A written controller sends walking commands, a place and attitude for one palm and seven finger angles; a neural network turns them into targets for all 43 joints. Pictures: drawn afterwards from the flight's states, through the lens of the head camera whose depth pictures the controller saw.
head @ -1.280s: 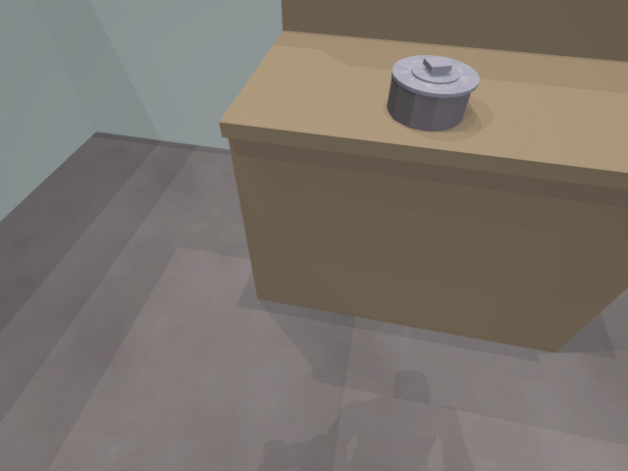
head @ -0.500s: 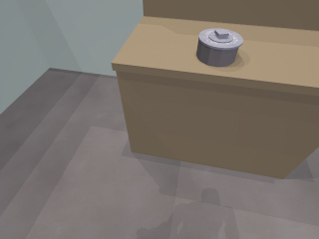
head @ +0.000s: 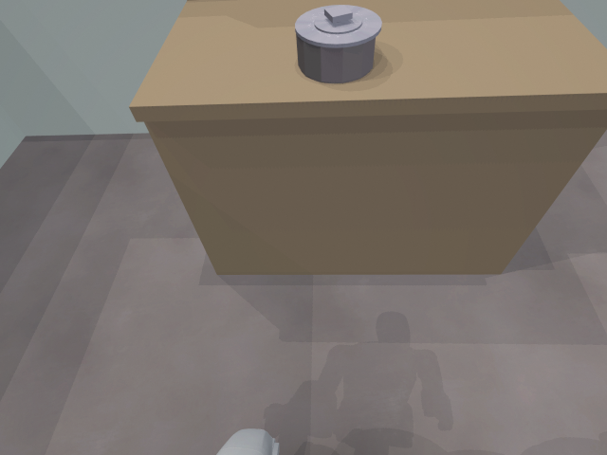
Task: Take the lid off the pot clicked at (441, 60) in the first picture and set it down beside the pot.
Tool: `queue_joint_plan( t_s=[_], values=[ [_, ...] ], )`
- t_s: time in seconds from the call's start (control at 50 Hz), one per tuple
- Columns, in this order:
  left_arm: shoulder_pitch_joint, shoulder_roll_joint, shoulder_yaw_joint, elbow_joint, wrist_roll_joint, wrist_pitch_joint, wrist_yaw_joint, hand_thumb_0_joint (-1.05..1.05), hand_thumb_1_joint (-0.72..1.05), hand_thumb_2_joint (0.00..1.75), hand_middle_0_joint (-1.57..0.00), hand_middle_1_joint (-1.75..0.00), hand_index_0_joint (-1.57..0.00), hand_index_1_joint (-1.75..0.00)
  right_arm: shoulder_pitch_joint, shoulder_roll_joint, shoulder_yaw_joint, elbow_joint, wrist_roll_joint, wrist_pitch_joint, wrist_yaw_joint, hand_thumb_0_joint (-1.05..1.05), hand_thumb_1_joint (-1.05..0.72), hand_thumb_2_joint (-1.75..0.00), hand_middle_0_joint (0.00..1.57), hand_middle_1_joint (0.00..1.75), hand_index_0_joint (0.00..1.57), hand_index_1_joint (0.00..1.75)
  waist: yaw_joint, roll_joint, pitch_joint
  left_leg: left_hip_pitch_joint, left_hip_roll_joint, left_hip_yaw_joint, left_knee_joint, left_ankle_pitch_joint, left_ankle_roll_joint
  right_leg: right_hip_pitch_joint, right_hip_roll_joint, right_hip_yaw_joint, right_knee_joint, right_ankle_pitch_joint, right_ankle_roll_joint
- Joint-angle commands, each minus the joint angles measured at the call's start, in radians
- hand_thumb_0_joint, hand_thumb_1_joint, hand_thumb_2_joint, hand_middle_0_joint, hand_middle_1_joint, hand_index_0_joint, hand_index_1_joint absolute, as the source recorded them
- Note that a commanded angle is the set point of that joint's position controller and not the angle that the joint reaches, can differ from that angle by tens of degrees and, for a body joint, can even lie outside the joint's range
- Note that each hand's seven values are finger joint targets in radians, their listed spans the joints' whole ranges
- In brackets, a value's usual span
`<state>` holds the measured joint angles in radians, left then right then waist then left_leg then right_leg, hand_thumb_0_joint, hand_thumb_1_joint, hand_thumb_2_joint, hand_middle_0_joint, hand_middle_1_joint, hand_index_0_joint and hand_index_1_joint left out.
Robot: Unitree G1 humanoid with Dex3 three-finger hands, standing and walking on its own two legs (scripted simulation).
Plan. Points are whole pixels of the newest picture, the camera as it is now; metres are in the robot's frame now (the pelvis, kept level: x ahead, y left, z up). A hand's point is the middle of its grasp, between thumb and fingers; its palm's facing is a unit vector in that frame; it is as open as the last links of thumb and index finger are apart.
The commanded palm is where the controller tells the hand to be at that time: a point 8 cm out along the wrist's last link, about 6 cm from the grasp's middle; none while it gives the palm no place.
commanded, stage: walk to a spot facing it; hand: left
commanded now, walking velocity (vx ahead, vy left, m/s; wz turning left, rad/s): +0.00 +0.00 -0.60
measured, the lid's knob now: (338, 13) +0.93 +0.01 +0.13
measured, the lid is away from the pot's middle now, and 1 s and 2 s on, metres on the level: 0.00 0.00 0.00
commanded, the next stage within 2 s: turn to face it in 1.66 s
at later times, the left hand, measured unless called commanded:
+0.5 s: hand out of the picture +0.11 +0.27 -0.16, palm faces -0.21 -0.95 -0.24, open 7.3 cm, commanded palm none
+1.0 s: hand (239, 431) +0.17 +0.13 -0.15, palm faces -0.56 -0.79 -0.23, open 7.3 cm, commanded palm none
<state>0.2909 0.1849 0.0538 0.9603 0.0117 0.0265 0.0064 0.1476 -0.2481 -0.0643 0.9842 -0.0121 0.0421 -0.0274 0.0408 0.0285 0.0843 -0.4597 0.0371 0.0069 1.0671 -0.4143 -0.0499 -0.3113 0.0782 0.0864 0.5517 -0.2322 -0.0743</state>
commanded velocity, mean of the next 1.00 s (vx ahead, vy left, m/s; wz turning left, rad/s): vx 0.10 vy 0.00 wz -0.59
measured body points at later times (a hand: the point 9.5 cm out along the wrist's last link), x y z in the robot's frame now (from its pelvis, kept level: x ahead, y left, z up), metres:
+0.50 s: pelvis -0.02 +0.07 +0.01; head +0.01 +0.09 +0.46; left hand +0.12 +0.32 -0.14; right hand +0.00 -0.20 -0.11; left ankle +0.00 +0.18 -0.74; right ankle -0.04 -0.07 -0.65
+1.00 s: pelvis -0.01 +0.01 +0.00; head +0.00 -0.01 +0.45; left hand +0.20 +0.17 -0.13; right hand -0.15 -0.21 -0.14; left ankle +0.09 +0.13 -0.67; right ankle -0.09 -0.05 -0.74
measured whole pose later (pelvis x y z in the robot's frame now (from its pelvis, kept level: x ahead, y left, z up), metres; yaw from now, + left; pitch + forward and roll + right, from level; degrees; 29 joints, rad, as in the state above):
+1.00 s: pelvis -0.01 +0.01 +0.00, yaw -36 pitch +1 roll +0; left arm 0.25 0.19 0.04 0.91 0.01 -0.02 -0.02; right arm 0.29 -0.26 -0.07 0.96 -0.03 0.02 0.01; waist -0.02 0.03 0.03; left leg -0.52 0.12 0.06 1.05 -0.34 -0.07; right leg -0.17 0.03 0.01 0.46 -0.30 -0.04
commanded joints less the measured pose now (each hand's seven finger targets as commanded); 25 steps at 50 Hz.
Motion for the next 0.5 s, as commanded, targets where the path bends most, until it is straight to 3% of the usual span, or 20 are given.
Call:
queue_joint_plan(
  t_s=[0.0, 0.04, 0.08, 0.2, 0.26, 0.3, 0.32, 0.34, 0.36, 0.38, 0.4, 0.42, 0.44, 0.48],
  values=[
    [0.046, 0.201, 0.056, -0.076, 0.001, -0.023, 0.014, 0.0, 0.9, 0.9, -0.2, -0.3, -0.2, -0.3, -0.026, -0.072, -0.022, -0.093, -0.004, -0.021, 0.0, 0.0, -0.9, -0.9, 0.2, 0.3, 0.2, 0.3, -0.01, -0.117, -0.137, -0.088, 0.012, -0.045, 0.015, 0.059, -0.013, 0.183, -0.236, 0.361, -0.23, 0.248, -0.075],
    [0.055, 0.206, 0.058, -0.079, 0.001, -0.02, 0.013, 0.0, 0.9, 0.9, -0.2, -0.3, -0.2, -0.3, -0.038, -0.076, -0.023, -0.108, -0.003, -0.017, -0.002, 0.0, -0.9, -0.9, 0.2, 0.3, 0.2, 0.3, -0.006, -0.14, -0.134, -0.099, 0.006, -0.051, 0.006, 0.064, -0.017, 0.196, -0.232, 0.373, -0.24, 0.224, -0.069],
    [0.055, 0.205, 0.061, -0.085, 0.004, -0.017, 0.012, 0.0, 0.9, 0.9, -0.2, -0.3, -0.2, -0.3, -0.054, -0.077, -0.021, -0.127, -0.002, -0.02, -0.005, 0.0, -0.9, -0.9, 0.2, 0.3, 0.2, 0.3, -0.004, -0.153, -0.136, -0.091, 0.002, -0.055, -0.044, 0.045, -0.019, 0.2, -0.232, 0.395, -0.241, 0.212, -0.086],
    [0.041, 0.232, 0.069, -0.11, 0.012, -0.005, 0.01, 0.0, 0.9, 0.9, -0.2, -0.3, -0.2, -0.3, -0.079, -0.073, -0.017, -0.166, 0.01, -0.029, -0.008, 0.0, -0.9, -0.9, 0.2, 0.3, 0.2, 0.3, 0.013, -0.191, -0.142, 0.041, -0.035, -0.057, -0.284, -0.016, 0.0, 0.147, -0.216, 0.474, -0.242, 0.217, -0.101],
    [-0.016, 0.248, 0.072, -0.134, 0.011, 0.004, 0.006, 0.0, 0.9, 0.9, -0.2, -0.3, -0.2, -0.3, -0.004, -0.075, -0.019, -0.161, 0.018, -0.036, -0.012, 0.0, -0.9, -0.9, 0.2, 0.3, 0.2, 0.3, -0.018, -0.202, -0.157, 0.161, -0.068, -0.051, -0.449, 0.011, 0.025, 0.094, -0.188, 0.488, -0.24, 0.215, -0.07],
    [-0.069, 0.237, 0.072, -0.151, 0.008, 0.009, 0.006, 0.0, 0.9, 0.9, -0.2, -0.3, -0.2, -0.3, 0.106, -0.089, -0.023, -0.14, 0.02, -0.047, -0.017, 0.0, -0.9, -0.9, 0.2, 0.3, 0.2, 0.3, -0.071, -0.198, -0.19, 0.391, -0.056, -0.051, -0.655, 0.136, 0.044, -0.048, -0.126, 0.437, -0.187, 0.115, -0.002],
    [-0.082, 0.197, 0.065, -0.172, 0.003, 0.013, 0.001, 0.0, 0.9, 0.9, -0.2, -0.3, -0.2, -0.3, 0.157, -0.14, -0.031, -0.135, 0.015, -0.056, -0.024, 0.0, -0.9, -0.9, 0.2, 0.3, 0.2, 0.3, -0.099, -0.071, -0.205, 0.534, 0.069, -0.167, -0.761, 0.097, 0.085, -0.199, -0.036, 0.336, -0.079, -0.054, 0.048],
    [-0.057, 0.137, 0.056, -0.182, -0.003, 0.011, -0.014, 0.0, 0.9, 0.9, -0.2, -0.3, -0.2, -0.3, 0.116, -0.23, -0.048, -0.158, -0.002, -0.058, -0.026, 0.0, -0.9, -0.9, 0.2, 0.3, 0.2, 0.3, -0.078, 0.235, -0.169, 0.583, 0.331, -0.45, -0.87, 0.037, 0.151, -0.401, 0.089, 0.145, 0.185, -0.273, 0.098],
    [-0.109, 0.177, 0.067, -0.189, 0.013, 0.005, -0.015, 0.0, 0.9, 0.9, -0.2, -0.3, -0.2, -0.3, 0.076, -0.238, -0.044, -0.183, 0.0, -0.053, -0.023, 0.0, -0.9, -0.9, 0.2, 0.3, 0.2, 0.3, -0.079, 0.175, -0.082, 0.386, 0.455, -0.495, -0.882, 0.094, 0.213, -0.405, -0.002, 0.062, 0.405, -0.302, 0.129],
    [-0.067, 0.201, 0.079, -0.176, 0.022, 0.006, -0.023, 0.0, 0.9, 0.9, -0.2, -0.3, -0.2, -0.3, 0.011, -0.173, -0.021, -0.205, -0.007, -0.053, -0.018, 0.0, -0.9, -0.9, 0.2, 0.3, 0.2, 0.3, -0.028, 0.088, -0.051, 0.265, 0.391, -0.408, -0.878, 0.122, 0.227, -0.341, -0.038, 0.061, 0.532, -0.211, 0.141],
    [-0.035, 0.197, 0.082, -0.145, 0.026, 0.012, -0.027, 0.0, 0.9, 0.9, -0.2, -0.3, -0.2, -0.3, -0.04, -0.129, -0.009, -0.208, -0.009, -0.058, -0.018, 0.0, -0.9, -0.9, 0.2, 0.3, 0.2, 0.3, 0.004, 0.106, -0.059, 0.191, 0.329, -0.323, -0.86, 0.157, 0.21, -0.289, -0.035, 0.057, 0.612, -0.169, 0.142],
    [-0.014, 0.187, 0.078, -0.124, 0.022, 0.018, -0.035, 0.0, 0.9, 0.9, -0.2, -0.3, -0.2, -0.3, -0.065, -0.118, -0.003, -0.212, -0.009, -0.061, -0.019, 0.0, -0.9, -0.9, 0.2, 0.3, 0.2, 0.3, 0.018, 0.095, -0.051, 0.163, 0.267, -0.211, -0.842, 0.2, 0.188, -0.275, -0.043, 0.037, 0.679, -0.115, 0.144],
    [-0.004, 0.172, 0.07, -0.122, 0.019, 0.023, -0.041, 0.0, 0.9, 0.9, -0.2, -0.3, -0.2, -0.3, -0.063, -0.112, 0.001, -0.212, -0.008, -0.065, -0.018, 0.0, -0.9, -0.9, 0.2, 0.3, 0.2, 0.3, 0.021, 0.115, -0.043, 0.174, 0.225, -0.122, -0.826, 0.256, 0.174, -0.281, -0.053, 0.016, 0.702, -0.086, 0.149],
    [-0.034, 0.148, 0.056, -0.129, 0.014, 0.025, -0.047, 0.0, 0.9, 0.9, -0.2, -0.3, -0.2, -0.3, 0.004, -0.109, 0.0, -0.186, -0.008, -0.066, -0.019, 0.0, -0.9, -0.9, 0.2, 0.3, 0.2, 0.3, -0.007, 0.134, -0.046, 0.272, 0.185, -0.043, -0.784, 0.368, 0.167, -0.323, -0.061, -0.026, 0.655, -0.077, 0.156]
  ],
)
